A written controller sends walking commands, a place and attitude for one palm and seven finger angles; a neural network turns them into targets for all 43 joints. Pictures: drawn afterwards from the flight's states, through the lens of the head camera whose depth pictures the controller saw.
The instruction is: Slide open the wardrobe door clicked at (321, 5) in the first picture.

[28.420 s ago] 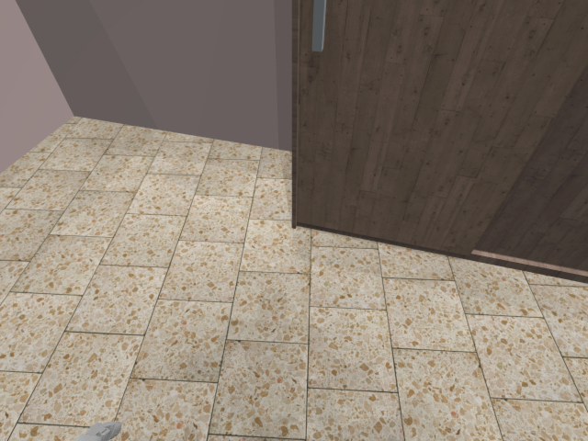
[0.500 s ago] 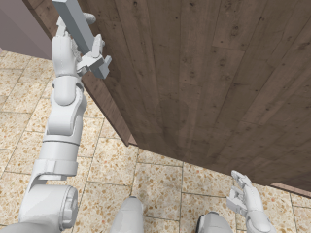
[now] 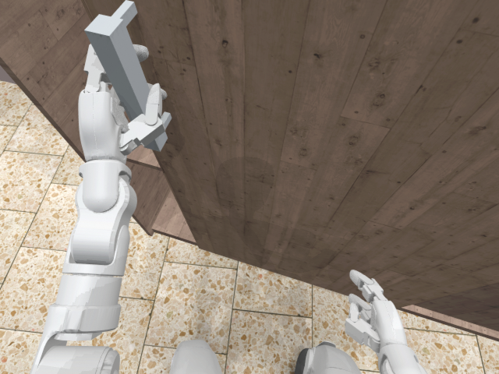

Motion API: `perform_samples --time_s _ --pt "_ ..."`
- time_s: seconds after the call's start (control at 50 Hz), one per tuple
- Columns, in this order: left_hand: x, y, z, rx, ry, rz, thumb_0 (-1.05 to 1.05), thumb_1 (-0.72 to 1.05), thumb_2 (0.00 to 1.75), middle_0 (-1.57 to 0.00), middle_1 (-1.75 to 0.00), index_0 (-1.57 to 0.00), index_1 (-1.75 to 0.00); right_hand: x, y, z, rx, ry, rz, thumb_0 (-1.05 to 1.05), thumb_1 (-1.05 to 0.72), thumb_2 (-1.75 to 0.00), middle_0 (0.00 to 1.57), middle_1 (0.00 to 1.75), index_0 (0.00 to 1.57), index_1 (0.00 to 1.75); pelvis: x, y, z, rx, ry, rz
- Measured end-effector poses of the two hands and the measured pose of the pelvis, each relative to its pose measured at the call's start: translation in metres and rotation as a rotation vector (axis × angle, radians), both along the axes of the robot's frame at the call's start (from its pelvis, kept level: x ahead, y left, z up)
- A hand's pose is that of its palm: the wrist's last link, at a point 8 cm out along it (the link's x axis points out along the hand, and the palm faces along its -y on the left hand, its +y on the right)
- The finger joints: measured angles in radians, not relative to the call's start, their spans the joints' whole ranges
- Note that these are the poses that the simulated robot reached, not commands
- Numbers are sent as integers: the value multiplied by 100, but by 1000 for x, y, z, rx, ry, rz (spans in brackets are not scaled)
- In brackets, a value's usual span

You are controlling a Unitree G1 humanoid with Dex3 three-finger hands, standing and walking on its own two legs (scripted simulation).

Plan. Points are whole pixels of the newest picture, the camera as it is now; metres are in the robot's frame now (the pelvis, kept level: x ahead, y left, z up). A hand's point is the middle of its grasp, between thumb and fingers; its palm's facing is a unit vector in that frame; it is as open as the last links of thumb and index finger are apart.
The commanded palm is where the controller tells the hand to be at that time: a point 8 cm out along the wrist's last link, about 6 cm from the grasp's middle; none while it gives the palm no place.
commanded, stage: step sideways, sliding the door along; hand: left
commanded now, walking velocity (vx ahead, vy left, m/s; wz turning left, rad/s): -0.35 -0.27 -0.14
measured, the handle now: (143, 85) +0.41 +0.25 +0.17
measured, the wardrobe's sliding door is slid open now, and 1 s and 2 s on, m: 0.22 0.45 0.45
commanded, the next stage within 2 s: stop walking and hold the door there in 1.04 s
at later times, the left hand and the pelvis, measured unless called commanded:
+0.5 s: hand (308, 166) +0.34 +0.02 +0.16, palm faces +0.08 -1.00 +0.03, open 7.3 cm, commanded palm +0.31 +0.01 +0.14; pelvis -0.03 -0.10 +0.00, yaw -4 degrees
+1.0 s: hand (344, 169) +0.34 -0.02 +0.16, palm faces +0.35 -0.94 -0.01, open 7.4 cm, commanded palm +0.30 -0.05 +0.15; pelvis -0.07 -0.23 -0.01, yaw -2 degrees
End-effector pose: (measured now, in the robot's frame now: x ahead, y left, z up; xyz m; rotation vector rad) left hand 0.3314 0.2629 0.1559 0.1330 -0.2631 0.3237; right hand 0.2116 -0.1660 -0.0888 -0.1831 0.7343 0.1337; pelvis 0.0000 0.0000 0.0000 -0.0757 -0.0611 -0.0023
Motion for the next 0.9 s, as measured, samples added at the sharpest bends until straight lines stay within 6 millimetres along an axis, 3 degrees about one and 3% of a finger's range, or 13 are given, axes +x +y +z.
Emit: perform_samples --time_s 0.06,0.14,0.24,0.3,0.4,0.56,0.66,0.74,0.8,0.9 --pt "-2 -22 0 25 -4 52 -7 65 82 -46 -140 -13 -128 12 -24 -17 59 -35 5 1 -90 -90 20 30 21 30 5 -31 -15 36 -11 13" --pt "-6 -53 2 33 34 82 -8 64 81 -46 -140 -13 -130 17 -64 -26 46 -38 -66 1 -90 -90 20 30 21 30 -1 -47 -11 73 25 4" --pt "-9 -93 0 -27 8 20 -5 68 80 -46 -140 -10 -132 0 -106 -18 -35 -6 -146 1 -91 -90 20 30 20 30 -12 -58 -1 101 62 2" --pt "-12 -114 -3 -34 -32 -59 -4 69 79 -46 -140 -8 -125 -17 -126 -12 -104 14 -173 1 -91 -90 20 30 20 30 -18 -62 -8 81 66 6" --pt "-15 -150 -5 -68 -51 -187 -2 71 77 -43 -140 -7 -116 -49 -142 -2 -139 44 -171 1 -91 -90 20 30 20 30 -28 -76 -9 56 23 -15" --pt "-19 -215 -1 -123 -1 -287 2 70 76 -38 -140 -11 -125 -83 -159 12 -82 78 -166 1 -90 -90 20 30 21 30 -37 -114 7 -20 31 -84" --pt "-20 -225 -1 -76 -7 -169 0 69 80 -39 -140 -9 -128 -88 -191 2 -34 55 -164 1 -90 -90 20 30 21 30 -47 -159 2 -14 33 -99" --pt "-24 -235 0 -22 3 -33 -2 71 82 -42 -140 -2 -124 -88 -230 -22 11 35 -152 1 -90 -90 20 30 21 30 -57 -198 -14 11 21 -75" --pt "-26 -239 3 -29 45 28 -2 71 83 -39 -138 0 -123 -92 -261 -31 -18 69 -194 1 -90 -90 20 30 21 30 -62 -208 -9 41 40 -49" --pt "-26 -241 3 -65 45 55 -2 70 84 -37 -133 -3 -127 -104 -297 -24 -132 128 -237 1 -91 -90 20 30 20 30 -64 -215 -2 73 71 -23"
